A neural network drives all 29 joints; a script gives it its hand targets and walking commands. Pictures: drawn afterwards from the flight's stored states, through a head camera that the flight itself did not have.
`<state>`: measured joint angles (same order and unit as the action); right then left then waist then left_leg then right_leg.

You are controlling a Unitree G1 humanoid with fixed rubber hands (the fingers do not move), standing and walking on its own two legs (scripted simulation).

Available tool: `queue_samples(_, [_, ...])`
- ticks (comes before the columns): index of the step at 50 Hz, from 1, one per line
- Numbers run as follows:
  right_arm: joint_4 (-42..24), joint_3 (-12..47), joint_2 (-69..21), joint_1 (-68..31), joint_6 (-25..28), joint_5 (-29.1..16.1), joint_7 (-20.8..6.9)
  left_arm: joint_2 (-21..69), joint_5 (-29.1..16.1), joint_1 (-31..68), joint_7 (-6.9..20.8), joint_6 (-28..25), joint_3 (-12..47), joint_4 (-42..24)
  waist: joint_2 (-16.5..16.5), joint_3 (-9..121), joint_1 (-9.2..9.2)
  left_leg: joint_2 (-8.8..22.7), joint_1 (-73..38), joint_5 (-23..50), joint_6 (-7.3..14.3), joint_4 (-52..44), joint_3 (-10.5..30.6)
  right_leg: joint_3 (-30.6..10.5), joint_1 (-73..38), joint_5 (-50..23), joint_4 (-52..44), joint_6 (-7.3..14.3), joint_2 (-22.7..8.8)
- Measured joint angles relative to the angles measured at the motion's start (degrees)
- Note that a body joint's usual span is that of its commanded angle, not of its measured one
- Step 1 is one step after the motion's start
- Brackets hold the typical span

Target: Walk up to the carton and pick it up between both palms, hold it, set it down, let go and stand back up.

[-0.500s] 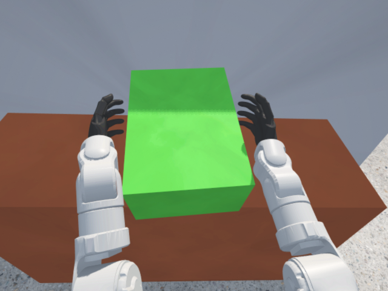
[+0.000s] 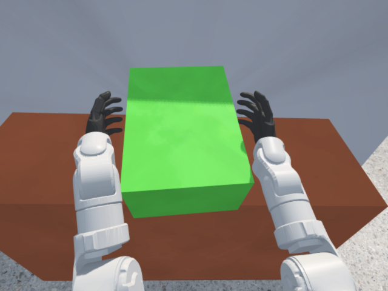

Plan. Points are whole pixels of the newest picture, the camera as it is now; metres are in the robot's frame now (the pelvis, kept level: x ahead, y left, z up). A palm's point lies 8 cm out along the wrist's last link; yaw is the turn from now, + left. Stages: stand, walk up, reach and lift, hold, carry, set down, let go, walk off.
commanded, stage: hold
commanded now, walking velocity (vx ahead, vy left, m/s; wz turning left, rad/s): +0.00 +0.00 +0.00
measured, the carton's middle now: (181, 136) +0.43 +0.00 +0.11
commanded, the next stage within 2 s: none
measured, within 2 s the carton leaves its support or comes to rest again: neither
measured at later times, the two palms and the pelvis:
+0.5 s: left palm (93, 137) +0.36 +0.17 +0.18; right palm (259, 133) +0.35 -0.15 +0.17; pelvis +0.01 +0.00 +0.00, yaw +1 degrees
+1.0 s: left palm (93, 136) +0.36 +0.17 +0.18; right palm (259, 131) +0.36 -0.14 +0.17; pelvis +0.01 +0.00 +0.00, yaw +1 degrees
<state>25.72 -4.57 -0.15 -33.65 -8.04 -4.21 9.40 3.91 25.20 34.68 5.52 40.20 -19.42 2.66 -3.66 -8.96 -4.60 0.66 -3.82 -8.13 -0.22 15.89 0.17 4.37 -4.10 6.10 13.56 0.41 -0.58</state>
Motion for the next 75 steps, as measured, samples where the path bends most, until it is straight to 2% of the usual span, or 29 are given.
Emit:
queue_samples(6, [-0.61, 2.22, 0.31, 0.34, -0.04, -1.55, 1.09, 0.0, -0.07, -1.47, -0.37, 0.14, -0.28, -1.44, -0.29, 0.38, -0.11, 0.54, -0.74, -0.76, -0.29, 0.4, 0.05, 0.04, -1.14, 0.26, -0.5, 0.15, 0.55])
queue_samples(16, [-2.55, 2.81, -1.27, 1.73, -1.28, -1.68, 1.86, -1.03, 0.17, -3.25, 0.94, 1.31, -0.12, -3.35, -0.96, 0.31, -0.67, 0.28, -1.91, -1.02, -0.44, 0.38, 1.09, 1.1, -2.97, 0.65, -1.02, 0.03, 0.33])
queue_samples(33, [-2.11, 1.97, 0.16, 1.66, -0.36, -1.25, 0.81, 0.04, -0.13, -2.59, -0.12, 0.96, 0.85, -3.06, -0.37, 0.05, -0.05, 0.15, -0.98, -0.58, -0.1, 0.17, 0.02, 0.08, -1.24, 0.31, -0.35, -0.02, 0.14])
queue_samples(49, [-2.19, 2.04, -0.95, 1.36, -0.87, -1.07, 1.41, -0.67, 0.07, -2.48, 0.79, 1.12, -0.05, -2.77, -0.58, 0.05, -0.5, 0.23, -1.38, -0.64, -0.32, 0.16, 0.76, 0.85, -2.12, 0.42, -0.78, 0.05, 0.24])
queue_samples(66, [-2.03, 1.99, -0.35, 1.58, -0.34, -1.12, 1.09, -0.25, 0.05, -2.66, 0.28, 1.04, 0.57, -2.99, -0.59, -0.01, -0.19, 0.15, -1.22, -0.61, -0.17, 0.18, 0.3, 0.43, -1.68, 0.38, -0.49, -0.01, 0.13])
queue_samples(71, [-1.83, 0.51, -0.66, 1.19, -0.06, -0.38, 0.27, -0.85, -1.65, -2.49, -1.16, 0.89, 1.82, -2.82, -0.21, 1.84, -0.76, 0.1, 0.81, -0.9, -0.17, 1.02, 0.63, 0.76, 0.19, 0.75, 0.3, 0.03, 0.06])
queue_samples(75, [-0.43, -0.8, -0.51, -0.49, -0.41, 0.45, -0.23, -0.51, -0.98, -0.33, -1.05, 0.7, 0.98, -0.86, 0.15, 2.14, -0.8, 0.04, 0.73, -0.77, -0.03, 0.5, 0.47, 0.6, 0.46, 0.87, 0.39, -0.07, -0.01])
